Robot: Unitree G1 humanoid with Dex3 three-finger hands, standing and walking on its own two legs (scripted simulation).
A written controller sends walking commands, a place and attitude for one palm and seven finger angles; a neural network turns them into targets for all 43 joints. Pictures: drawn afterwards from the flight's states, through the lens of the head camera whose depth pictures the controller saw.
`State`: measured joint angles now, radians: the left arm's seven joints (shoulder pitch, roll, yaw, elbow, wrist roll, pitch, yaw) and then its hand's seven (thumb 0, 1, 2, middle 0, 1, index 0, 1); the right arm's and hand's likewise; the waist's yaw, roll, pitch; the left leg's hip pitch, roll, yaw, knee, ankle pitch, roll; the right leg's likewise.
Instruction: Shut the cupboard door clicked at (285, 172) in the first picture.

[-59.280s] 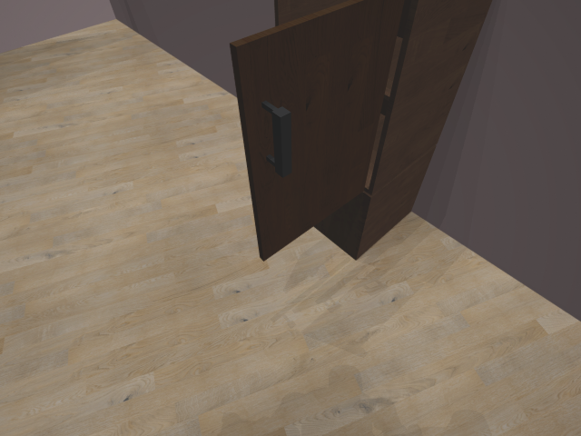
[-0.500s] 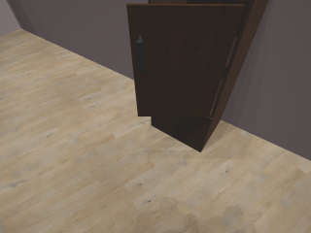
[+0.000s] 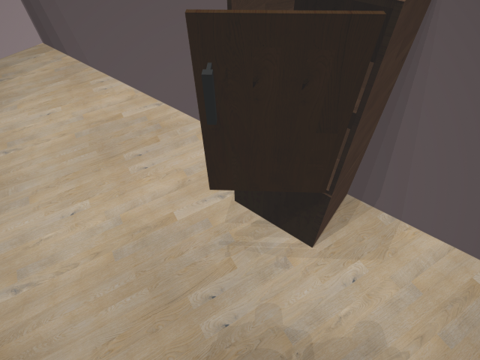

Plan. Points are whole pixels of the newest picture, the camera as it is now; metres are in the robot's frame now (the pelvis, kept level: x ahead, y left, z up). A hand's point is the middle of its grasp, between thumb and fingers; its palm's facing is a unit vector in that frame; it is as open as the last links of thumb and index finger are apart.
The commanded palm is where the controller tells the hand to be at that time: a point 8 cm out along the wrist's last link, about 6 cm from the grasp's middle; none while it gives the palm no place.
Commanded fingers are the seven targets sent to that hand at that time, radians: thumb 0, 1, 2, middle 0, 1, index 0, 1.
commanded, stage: shuffle to correct the standing spot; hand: left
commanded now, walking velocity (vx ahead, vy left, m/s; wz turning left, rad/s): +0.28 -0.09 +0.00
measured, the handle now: (210, 94) +0.69 +0.13 +0.07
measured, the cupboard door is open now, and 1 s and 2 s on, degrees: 35 35 35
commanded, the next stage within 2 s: come to a stop and stand still in 0.60 s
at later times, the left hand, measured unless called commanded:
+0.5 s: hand (166, 340) +0.19 +0.17 -0.18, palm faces +0.04 -0.99 -0.15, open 7.3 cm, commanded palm none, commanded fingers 0.00 0.90 0.90 -0.20 -0.30 -0.20 -0.30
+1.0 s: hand (201, 278) +0.32 +0.12 -0.19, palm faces +0.05 -0.98 -0.18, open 7.3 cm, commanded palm none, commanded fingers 0.00 0.90 0.90 -0.20 -0.30 -0.20 -0.30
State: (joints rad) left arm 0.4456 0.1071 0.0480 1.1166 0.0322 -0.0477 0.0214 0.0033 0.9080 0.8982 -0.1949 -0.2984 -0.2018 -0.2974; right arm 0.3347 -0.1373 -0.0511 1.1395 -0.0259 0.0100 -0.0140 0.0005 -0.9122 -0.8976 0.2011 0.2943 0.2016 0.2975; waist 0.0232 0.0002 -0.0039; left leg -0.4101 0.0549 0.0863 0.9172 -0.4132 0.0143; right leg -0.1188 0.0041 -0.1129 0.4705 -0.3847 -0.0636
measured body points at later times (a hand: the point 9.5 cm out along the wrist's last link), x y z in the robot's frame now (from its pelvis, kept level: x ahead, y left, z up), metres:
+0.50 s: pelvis +0.17 +0.00 +0.00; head +0.20 +0.02 +0.45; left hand +0.19 +0.22 -0.16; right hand +0.24 -0.24 -0.14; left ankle +0.19 +0.09 -0.74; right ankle +0.17 -0.15 -0.66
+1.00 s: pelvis +0.29 -0.05 -0.01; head +0.34 -0.04 +0.44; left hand +0.32 +0.18 -0.17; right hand +0.32 -0.29 -0.16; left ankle +0.31 +0.03 -0.74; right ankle +0.28 -0.18 -0.74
